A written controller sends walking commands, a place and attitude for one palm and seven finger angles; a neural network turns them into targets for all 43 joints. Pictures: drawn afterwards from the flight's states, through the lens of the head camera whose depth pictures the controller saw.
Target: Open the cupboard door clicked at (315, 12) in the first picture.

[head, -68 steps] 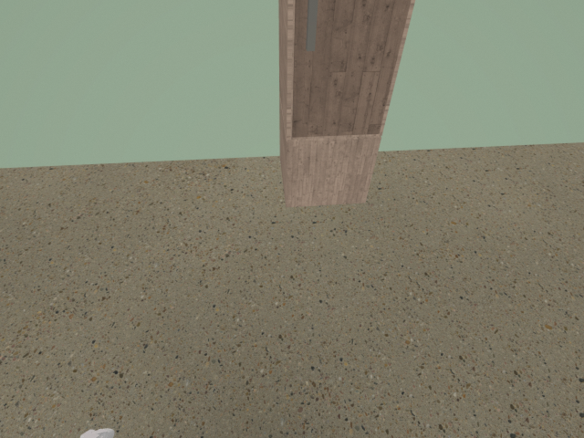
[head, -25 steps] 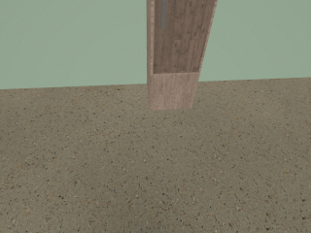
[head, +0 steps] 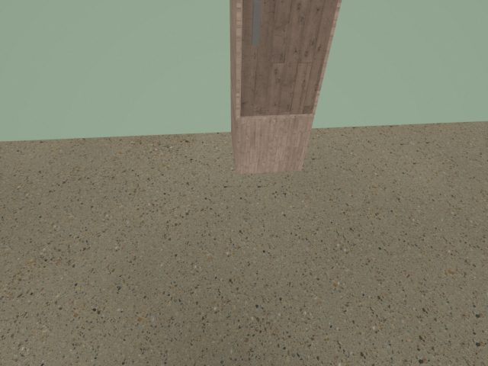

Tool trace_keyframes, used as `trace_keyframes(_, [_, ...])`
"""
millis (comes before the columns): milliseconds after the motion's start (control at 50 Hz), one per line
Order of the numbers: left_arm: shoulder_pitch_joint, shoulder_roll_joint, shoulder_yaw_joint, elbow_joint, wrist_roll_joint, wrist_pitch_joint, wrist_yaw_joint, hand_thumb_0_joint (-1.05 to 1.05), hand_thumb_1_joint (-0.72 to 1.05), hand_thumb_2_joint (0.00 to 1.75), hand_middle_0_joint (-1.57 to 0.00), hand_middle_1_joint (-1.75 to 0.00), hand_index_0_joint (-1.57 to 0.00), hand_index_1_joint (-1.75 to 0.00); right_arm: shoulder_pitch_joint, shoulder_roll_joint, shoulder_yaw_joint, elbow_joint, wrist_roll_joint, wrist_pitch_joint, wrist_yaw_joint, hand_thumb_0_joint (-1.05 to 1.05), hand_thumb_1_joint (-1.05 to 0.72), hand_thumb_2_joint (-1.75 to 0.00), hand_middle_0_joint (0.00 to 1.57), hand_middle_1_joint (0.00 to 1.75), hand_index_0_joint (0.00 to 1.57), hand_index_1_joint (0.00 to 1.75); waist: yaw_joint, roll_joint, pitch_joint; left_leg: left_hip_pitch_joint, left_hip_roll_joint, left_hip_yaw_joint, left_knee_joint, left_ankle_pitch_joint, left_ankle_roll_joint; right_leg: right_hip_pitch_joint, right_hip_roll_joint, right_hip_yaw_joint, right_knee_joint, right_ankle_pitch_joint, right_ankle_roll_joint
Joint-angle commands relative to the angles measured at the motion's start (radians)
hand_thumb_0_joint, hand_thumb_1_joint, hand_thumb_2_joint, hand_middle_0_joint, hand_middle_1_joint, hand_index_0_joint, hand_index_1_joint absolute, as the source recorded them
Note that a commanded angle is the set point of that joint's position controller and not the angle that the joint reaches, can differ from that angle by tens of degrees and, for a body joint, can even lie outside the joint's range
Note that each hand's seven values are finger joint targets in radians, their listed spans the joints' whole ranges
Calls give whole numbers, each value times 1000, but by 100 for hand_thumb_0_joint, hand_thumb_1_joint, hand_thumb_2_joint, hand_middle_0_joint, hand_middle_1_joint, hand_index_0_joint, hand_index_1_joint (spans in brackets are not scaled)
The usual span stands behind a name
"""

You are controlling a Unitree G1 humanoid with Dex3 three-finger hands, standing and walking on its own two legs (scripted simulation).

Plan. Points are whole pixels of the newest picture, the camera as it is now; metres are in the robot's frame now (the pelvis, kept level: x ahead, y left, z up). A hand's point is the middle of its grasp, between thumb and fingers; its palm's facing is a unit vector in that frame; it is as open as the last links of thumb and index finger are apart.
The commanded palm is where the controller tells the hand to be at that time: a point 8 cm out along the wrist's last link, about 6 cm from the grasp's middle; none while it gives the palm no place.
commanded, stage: look at it before walking up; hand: left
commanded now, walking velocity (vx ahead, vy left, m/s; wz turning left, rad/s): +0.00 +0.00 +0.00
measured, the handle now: (255, 21) +1.23 +0.04 +0.08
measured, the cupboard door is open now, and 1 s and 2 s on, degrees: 0 0 0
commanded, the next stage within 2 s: walk to a spot facing it in 0.08 s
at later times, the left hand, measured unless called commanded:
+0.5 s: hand out of the picture +0.06 +0.20 -0.18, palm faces -0.12 -0.95 -0.27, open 7.4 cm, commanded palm none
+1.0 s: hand out of the picture +0.10 +0.18 -0.17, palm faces -0.25 -0.95 -0.20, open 7.4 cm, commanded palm none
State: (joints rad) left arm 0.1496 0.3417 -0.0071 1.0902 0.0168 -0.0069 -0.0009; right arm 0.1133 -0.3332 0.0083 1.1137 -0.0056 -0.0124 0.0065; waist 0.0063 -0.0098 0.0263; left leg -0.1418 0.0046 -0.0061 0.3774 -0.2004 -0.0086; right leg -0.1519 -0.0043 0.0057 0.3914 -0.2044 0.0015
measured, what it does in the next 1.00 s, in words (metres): lifts its left foot, turning right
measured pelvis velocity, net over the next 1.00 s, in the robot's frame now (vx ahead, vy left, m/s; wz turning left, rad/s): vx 0.09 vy -0.01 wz -0.38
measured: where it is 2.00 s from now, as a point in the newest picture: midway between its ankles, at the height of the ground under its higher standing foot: (300, 325)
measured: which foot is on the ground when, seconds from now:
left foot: down 0.00-0.56, up 0.58-1.00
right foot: down 0.00-1.00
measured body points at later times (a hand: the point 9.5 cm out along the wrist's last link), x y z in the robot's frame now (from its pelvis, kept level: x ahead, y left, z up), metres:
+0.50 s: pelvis -0.01 -0.01 -0.02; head +0.00 -0.02 +0.43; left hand +0.07 +0.25 -0.16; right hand +0.04 -0.28 -0.16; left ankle +0.00 +0.12 -0.75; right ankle +0.00 -0.11 -0.74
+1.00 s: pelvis +0.09 -0.01 +0.00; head +0.11 -0.01 +0.45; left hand +0.11 +0.23 -0.15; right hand +0.12 -0.29 -0.13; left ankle +0.19 +0.09 -0.71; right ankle -0.01 -0.10 -0.75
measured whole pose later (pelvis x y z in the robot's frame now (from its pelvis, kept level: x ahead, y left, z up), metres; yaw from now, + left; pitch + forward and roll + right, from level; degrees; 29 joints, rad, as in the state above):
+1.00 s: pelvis +0.09 -0.01 +0.00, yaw -22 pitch +1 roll +0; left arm 0.45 0.18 0.06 1.01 0.04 -0.03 0.00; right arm 0.14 -0.21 -0.05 0.93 -0.01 -0.01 0.02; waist 0.08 -0.02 0.00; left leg -0.47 0.06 0.02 0.74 -0.29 -0.06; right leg -0.12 0.08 0.17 0.39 -0.29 -0.04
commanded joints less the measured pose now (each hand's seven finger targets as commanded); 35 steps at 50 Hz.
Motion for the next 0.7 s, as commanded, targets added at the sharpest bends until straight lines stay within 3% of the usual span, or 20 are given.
trace_keyframes(0, [-41, 204, 38, -64, -4, -21, 11, 0, 90, 90, -20, -30, -20, -30, -48, -212, -42, -66, -2, -22, -16, 0, -90, -90, 20, 30, 20, 30, -4, 8, -57, 17, 113, -89, -64, 119, 35, -2, -116, 101, -75, 109, -30])
trace_keyframes(200, [-46, 206, 43, -73, -4, -14, 9, 0, 90, 90, -20, -30, -20, -30, -38, -210, -46, -67, -4, -20, -20, 0, -90, -90, 20, 30, 20, 30, -7, 18, -43, 29, 119, -70, -50, 111, 31, -26, -110, 119, -70, 129, -34])
trace_keyframes(240, [-8, 129, 36, -75, -4, 7, 13, 0, 90, 90, -20, -30, -20, -30, 9, -122, -36, -70, -5, -7, -24, 0, -90, -90, 20, 30, 20, 30, -11, 4, -55, 28, 123, -30, 0, 120, 17, -49, -107, 132, -27, 188, -28])
trace_keyframes(280, [26, 102, 36, -93, -3, 25, 14, 0, 90, 90, -20, -30, -20, -30, 43, -93, -39, -86, -5, 7, -31, 0, -90, -90, 20, 30, 20, 30, -13, 0, -52, 21, 129, -2, 38, 124, 10, -83, -99, 146, 20, 233, -26])
trace_keyframes(320, [36, 101, 47, -122, 0, 36, 12, 0, 90, 90, -20, -30, -20, -30, 57, -107, -54, -116, -6, 14, -35, 0, -90, -90, 20, 30, 20, 30, -15, 14, -51, 17, 149, -1, 55, 115, 19, -130, -77, 145, 78, 234, -27])
trace_keyframes(380, [47, 80, 57, -167, 2, 44, 3, 0, 90, 90, -20, -30, -20, -30, 51, -121, -74, -159, -8, 18, -39, 0, -90, -90, 20, 30, 20, 30, -13, 86, -44, 3, 212, -34, 35, 88, 54, -203, -23, 110, 203, 167, -14])
trace_keyframes(400, [59, 68, 59, -176, 1, 48, 0, 0, 90, 90, -20, -30, -20, -30, 42, -129, -82, -172, -9, 18, -39, 0, -90, -90, 20, 30, 20, 30, -8, 135, -41, -11, 255, -55, 16, 92, 80, -222, -3, 81, 282, 98, -7])
trace_keyframes(420, [73, 52, 62, -182, 2, 49, -4, 0, 90, 90, -20, -30, -20, -30, 48, -136, -85, -179, -9, 15, -36, 0, -90, -90, 20, 30, 20, 30, -5, 191, -53, -16, 312, -93, -22, 67, 120, -232, 20, 36, 385, -127, 1])
trace_keyframes(440, [85, 33, 67, -192, 4, 53, -10, 0, 90, 90, -20, -30, -20, -30, 42, -137, -88, -186, -12, 12, -32, 0, -90, -90, 20, 30, 20, 30, -1, 224, -50, -42, 362, -112, -64, -19, 158, -236, 15, -11, 470, -284, 10])
trace_keyframes(460, [92, 26, 74, -201, 5, 54, -18, 0, 90, 90, -20, -30, -20, -30, 19, -137, -91, -202, -14, 10, -30, 0, -90, -90, 20, 30, 20, 30, 11, 215, -29, -99, 383, -105, -73, -122, 168, -202, -24, -3, 470, -318, 7])
trace_keyframes(480, [128, 15, 79, -199, 7, 51, -26, 0, 90, 90, -20, -30, -20, -30, -12, -133, -93, -211, -17, 10, -28, 0, -90, -90, 20, 30, 20, 30, 42, 186, -17, -170, 366, -70, -35, -212, 142, -121, -37, -5, 395, -289, 2])
trace_keyframes(500, [207, 5, 84, -177, 12, 43, -30, 0, 90, 90, -20, -30, -20, -30, -33, -125, -92, -216, -20, 15, -24, 0, -90, -90, 20, 30, 20, 30, 81, 132, -4, -259, 316, -9, 69, -316, 98, -7, -10, -42, 292, -221, -2])
trace_keyframes(520, [300, 42, 93, -150, 17, 30, -26, 0, 90, 90, -20, -30, -20, -30, -44, -88, -86, -226, -16, 23, -17, 0, -90, -90, 20, 30, 20, 30, 125, -66, 10, -387, 210, 84, 312, -421, 34, 81, -44, 66, 99, -269, -28])
trace_keyframes(540, [354, 149, 115, -151, 28, 11, -6, 0, 90, 90, -20, -30, -20, -30, -51, 9, -68, -278, -7, 24, -9, 0, -90, -90, 20, 30, 20, 30, 131, -434, 65, -659, 27, 180, 711, -510, -46, 98, -315, 604, -192, -462, -145])
trace_keyframes(560, [373, 145, 110, -169, 4, 3, 11, 0, 90, 90, -20, -30, -20, -30, -122, -42, -72, -312, -15, 14, -6, 0, -90, -90, 20, 30, 20, 30, 141, -281, 100, -645, 62, 7, 785, -388, -24, -29, -355, 744, -308, -525, -201])
trace_keyframes(580, [299, 126, 106, -181, 6, -7, 13, 0, 90, 90, -20, -30, -20, -30, -121, -35, -79, -302, -12, 4, -1, 0, -90, -90, 20, 30, 20, 30, 89, -158, 127, -628, 79, -28, 821, -271, -19, -75, -322, 726, -308, -560, -212])
trace_keyframes(600, [234, 92, 97, -197, 6, -16, 10, 0, 90, 90, -20, -30, -20, -30, -67, -37, -84, -286, -18, -1, 3, 0, -90, -90, 20, 30, 20, 30, 42, -98, 118, -593, 101, -34, 798, -189, -23, -98, -289, 623, -269, -505, -203])
trace_keyframes(620, [202, 66, 93, -204, 6, -25, 9, 0, 90, 90, -20, -30, -20, -30, -25, -31, -87, -260, -20, -2, 8, 0, -90, -90, 20, 30, 20, 30, 19, -47, 80, -540, 109, -19, 776, -133, -32, -95, -255, 535, -247, -427, -195])
trace_keyframes(640, [201, 52, 91, -202, 5, -33, 6, 0, 90, 90, -20, -30, -20, -30, 2, -11, -88, -245, -22, -2, 9, 0, -90, -90, 20, 30, 20, 30, 7, -43, 56, -510, 105, -6, 753, -83, -40, -85, -220, 459, -231, -332, -181])
trace_keyframes(680, [236, 33, 92, -186, 3, -44, 4, 0, 90, 90, -20, -30, -20, -30, 22, 9, -88, -241, -21, -4, 8, 0, -90, -90, 20, 30, 20, 30, 9, -71, 21, -498, 102, 7, 711, -39, -49, -44, -191, 390, -210, -199, -177])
